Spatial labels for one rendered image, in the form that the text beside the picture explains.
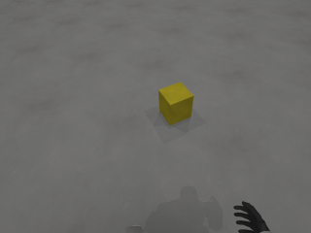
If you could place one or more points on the carton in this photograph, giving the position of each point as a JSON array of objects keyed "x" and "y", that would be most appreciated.
[{"x": 175, "y": 102}]

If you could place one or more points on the robot right hand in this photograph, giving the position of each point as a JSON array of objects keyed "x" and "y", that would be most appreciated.
[{"x": 256, "y": 223}]

